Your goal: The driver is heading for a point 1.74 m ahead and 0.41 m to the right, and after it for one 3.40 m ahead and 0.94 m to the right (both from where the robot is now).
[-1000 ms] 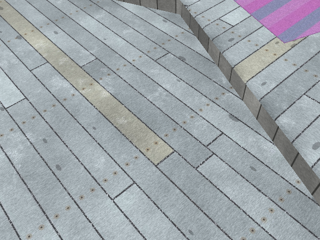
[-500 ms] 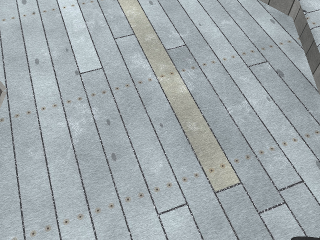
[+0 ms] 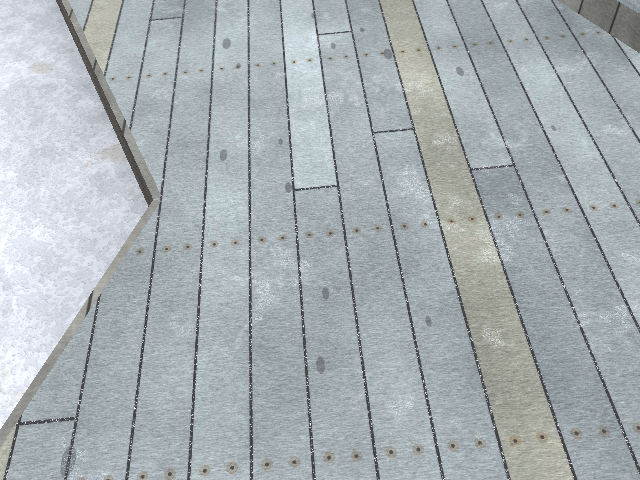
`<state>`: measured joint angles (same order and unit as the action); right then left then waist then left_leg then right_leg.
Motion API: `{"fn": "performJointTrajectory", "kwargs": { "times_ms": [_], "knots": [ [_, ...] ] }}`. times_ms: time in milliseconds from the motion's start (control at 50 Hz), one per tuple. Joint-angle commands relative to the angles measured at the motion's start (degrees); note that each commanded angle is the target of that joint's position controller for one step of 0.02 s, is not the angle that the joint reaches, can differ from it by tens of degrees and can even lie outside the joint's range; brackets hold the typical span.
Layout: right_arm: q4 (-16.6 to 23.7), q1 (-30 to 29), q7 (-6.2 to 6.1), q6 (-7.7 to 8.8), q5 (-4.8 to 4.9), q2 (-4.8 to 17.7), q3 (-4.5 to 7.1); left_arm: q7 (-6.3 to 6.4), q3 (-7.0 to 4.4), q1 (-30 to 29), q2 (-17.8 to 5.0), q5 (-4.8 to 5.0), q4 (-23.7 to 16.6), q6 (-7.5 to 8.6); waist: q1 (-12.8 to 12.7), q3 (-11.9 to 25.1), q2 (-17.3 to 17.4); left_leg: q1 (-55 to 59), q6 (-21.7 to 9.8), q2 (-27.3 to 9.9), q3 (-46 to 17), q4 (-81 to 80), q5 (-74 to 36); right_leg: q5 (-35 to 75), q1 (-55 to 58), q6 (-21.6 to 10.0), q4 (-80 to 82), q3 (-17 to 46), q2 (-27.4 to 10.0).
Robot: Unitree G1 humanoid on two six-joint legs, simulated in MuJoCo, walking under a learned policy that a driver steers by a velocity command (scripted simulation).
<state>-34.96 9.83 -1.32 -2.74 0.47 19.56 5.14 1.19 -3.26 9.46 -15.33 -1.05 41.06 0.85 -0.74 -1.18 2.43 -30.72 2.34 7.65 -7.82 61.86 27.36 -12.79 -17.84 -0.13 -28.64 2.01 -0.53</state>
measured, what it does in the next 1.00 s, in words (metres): steps on the spot, turning right: left foot, then right foot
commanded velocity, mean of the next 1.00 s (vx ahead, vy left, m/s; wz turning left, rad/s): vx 0.01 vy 0.00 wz -0.23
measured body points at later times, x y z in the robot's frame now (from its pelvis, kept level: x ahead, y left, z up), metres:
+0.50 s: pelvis +0.00 +0.03 -0.01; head +0.01 +0.03 +0.44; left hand +0.11 +0.31 -0.12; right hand +0.15 -0.23 -0.10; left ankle -0.02 +0.14 -0.74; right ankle +0.00 -0.10 -0.72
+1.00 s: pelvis -0.01 -0.03 +0.01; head +0.02 -0.08 +0.45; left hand +0.22 +0.19 -0.06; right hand +0.06 -0.36 -0.11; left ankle +0.07 +0.15 -0.66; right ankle -0.01 -0.10 -0.74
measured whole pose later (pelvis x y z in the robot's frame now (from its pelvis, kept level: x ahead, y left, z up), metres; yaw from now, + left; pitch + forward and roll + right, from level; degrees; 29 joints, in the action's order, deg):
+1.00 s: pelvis -0.01 -0.03 +0.01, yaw -19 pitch +2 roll +3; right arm -40.5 6.0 -3.0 -1.2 0.2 17.8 5.3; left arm 1.7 -2.9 11.6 -17.1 0.4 35.9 -1.3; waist -0.9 -2.6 1.3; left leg -29.8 6.0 0.6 -6.5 55.8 17.8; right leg -10.3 -15.9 -5.3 -24.9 7.4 4.9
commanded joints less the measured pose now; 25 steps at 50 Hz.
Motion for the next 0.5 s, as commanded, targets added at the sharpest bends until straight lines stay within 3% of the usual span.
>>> {"fn": "performJointTrajectory", "kwargs": {
  "times_ms": [20,100,160,200,220,240,260,280,300,340,400,460,500],
  "knots": [
    [2.24,2.72,-0.17,-0.25,0.2,2.78,1.1,0.31,-1.53,-3.42,-7.26,0.65,-4.2,0.13,1.73,4.37,-9.43,-2.64,2.51,-2.53,0.98,5.49,-1.88,24.7,7.91,-11.18,8.12,10.03,-12.27],
    [3.63,-1.42,0.34,0.13,-0.06,-0.66,-0.74,0.29,-1.79,-2.17,-8.08,0.62,-3.26,-0.77,-0.46,6.54,-14.18,6.52,2.81,-6.04,5.42,-14.42,-1.38,23.6,9.9,-11.43,7.19,6.93,-11.35],
    [2.66,-0.33,0.78,0.27,0.31,0.71,-0.34,-0.07,-2.03,-0.49,-9.59,1.46,-2.26,-1.1,-0.8,6.33,-15.09,13.28,1.57,-6.01,7.99,-28.27,-7.13,21.34,9.57,-11.77,5.84,8.45,-12.29],
    [1.18,1.9,0.94,0.47,-0.25,0.88,-0.32,-0.24,-1.35,1.32,-8.17,2.22,-1.11,-0.78,0.51,5.25,-12.82,21.96,-1.26,-5.91,7.71,-42.94,-19.12,17.0,5.61,-8.28,4.47,7.61,-10.68],
    [1.79,2.37,0.59,0.51,-0.84,3.11,-0.15,-0.55,-0.78,3.0,-6.93,1.29,-0.75,-0.12,-0.24,7.04,-8.66,28.61,-3.23,-10.83,1.77,-42.06,-26.42,10.84,1.33,-4.3,2.42,6.3,-9.15],
    [2.09,1.1,0.11,0.3,-1.68,7.31,0.58,-1.18,0.17,4.62,-4.0,-0.57,-1.34,0.89,-3.41,8.06,4.19,29.76,-7.44,-18.05,-5.49,-38.74,-35.11,0.43,-2.75,0.01,-1.94,-0.06,-3.42],
    [1.38,-0.89,0.66,0.77,-2.3,1.5,-0.98,-1.13,0.77,2.39,-3.0,-0.79,-1.18,1.12,-2.41,8.03,7.47,21.07,-10.59,-19.29,-5.37,-40.18,-26.78,-4.15,2.9,2.24,1.53,-0.32,-3.58],
    [1.59,-2.25,1.13,1.36,-2.55,-1.3,-1.7,-1.18,0.45,0.26,-4.89,-0.56,-0.66,0.98,-1.5,5.48,4.68,19.62,-8.58,-15.55,-2.49,-40.57,-17.91,0.2,4.41,3.23,1.97,-0.35,-3.35],
    [0.89,-1.32,1.16,1.79,-2.84,-0.42,-1.38,-1.13,0.19,-1.25,-5.74,-0.11,-0.28,0.76,-0.17,3.97,4.06,19.61,-6.44,-13.18,-0.5,-40.47,-14.09,2.25,3.23,3.2,1.19,-0.71,-2.6],
    [0.37,-0.4,0.73,2.48,-2.27,2.54,-0.63,-0.66,-0.27,-1.48,-7.24,0.64,-0.47,-0.01,0.21,0.66,4.93,18.78,-5.59,-13.39,-0.12,-40.85,-14.88,3.86,0.29,2.53,-0.28,-0.13,-2.29],
    [-0.06,1.87,-0.44,2.08,-1.46,4.54,0.34,-0.39,-0.76,-0.98,-7.62,1.52,-0.92,-0.41,0.91,-0.33,6.11,19.92,-8.78,-17.84,-2.16,-41.62,-18.55,0.94,-4.56,2.17,-5.9,-1.29,-0.94],
    [0.88,1.07,-1.28,1.88,-1.35,4.4,0.67,-0.65,-1.33,-0.33,-6.92,1.71,-1.64,-1.16,1.73,0.49,8.72,20.47,-14.43,-24.78,-5.97,-42.02,-27.37,-14.18,-9.31,2.01,-19.25,-1.84,-1.19],
    [0.82,0.37,-1.43,2.42,-1.14,4.32,0.8,-1.06,-1.66,-0.47,-6.24,2.05,-2.38,-1.94,1.71,0.72,5.96,22.81,-17.09,-28.54,-6.59,-41.34,-37.56,-21.07,-13.96,2.09,-27.61,-0.09,-3.22]
  ]
}}
Keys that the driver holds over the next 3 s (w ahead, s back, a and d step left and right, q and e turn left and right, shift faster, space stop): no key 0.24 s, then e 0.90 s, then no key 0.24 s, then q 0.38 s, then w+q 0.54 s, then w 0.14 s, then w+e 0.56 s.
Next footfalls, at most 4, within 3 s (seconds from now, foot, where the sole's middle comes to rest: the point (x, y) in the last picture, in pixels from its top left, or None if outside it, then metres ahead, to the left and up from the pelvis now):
0.22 left None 0.02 0.14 -0.78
0.66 right None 0.03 -0.10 -0.78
1.28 left None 0.12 0.08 -0.78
1.60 right None -0.02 -0.13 -0.77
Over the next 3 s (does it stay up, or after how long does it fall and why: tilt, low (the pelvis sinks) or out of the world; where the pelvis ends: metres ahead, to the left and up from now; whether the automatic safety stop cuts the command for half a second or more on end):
stays up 0.55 0.02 0.00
